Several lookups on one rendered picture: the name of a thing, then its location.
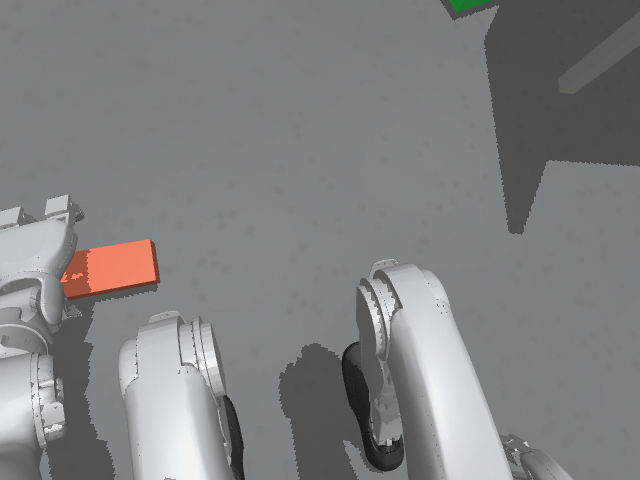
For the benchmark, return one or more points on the right robot foot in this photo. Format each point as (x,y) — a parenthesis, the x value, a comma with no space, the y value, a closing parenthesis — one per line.
(381,457)

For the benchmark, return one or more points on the left robot foot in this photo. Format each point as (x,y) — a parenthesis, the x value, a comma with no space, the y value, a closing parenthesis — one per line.
(236,440)

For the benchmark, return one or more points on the right robot hand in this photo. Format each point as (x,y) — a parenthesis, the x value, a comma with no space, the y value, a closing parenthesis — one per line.
(537,464)

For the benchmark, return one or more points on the left robot arm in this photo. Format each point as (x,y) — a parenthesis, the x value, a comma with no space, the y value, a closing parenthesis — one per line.
(33,402)

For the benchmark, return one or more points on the left robot hand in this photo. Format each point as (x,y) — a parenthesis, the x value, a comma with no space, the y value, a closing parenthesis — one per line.
(46,246)

